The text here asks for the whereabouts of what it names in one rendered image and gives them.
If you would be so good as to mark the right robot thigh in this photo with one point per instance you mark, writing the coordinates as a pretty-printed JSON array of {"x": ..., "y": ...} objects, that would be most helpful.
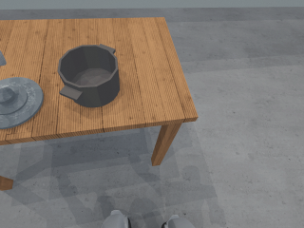
[{"x": 178, "y": 223}]

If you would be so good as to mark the pot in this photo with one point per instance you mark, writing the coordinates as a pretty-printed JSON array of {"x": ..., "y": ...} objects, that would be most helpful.
[{"x": 90, "y": 74}]

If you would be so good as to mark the table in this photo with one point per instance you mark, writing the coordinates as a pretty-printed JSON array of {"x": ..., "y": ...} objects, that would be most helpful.
[{"x": 153, "y": 89}]

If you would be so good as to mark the knob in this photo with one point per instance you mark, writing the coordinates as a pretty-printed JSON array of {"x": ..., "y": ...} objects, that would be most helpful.
[{"x": 7, "y": 96}]

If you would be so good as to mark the right robot shin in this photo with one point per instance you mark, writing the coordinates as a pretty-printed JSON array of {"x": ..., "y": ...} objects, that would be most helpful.
[{"x": 174, "y": 217}]

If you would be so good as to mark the lid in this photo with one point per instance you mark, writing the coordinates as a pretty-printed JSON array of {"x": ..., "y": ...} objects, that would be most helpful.
[{"x": 28, "y": 100}]

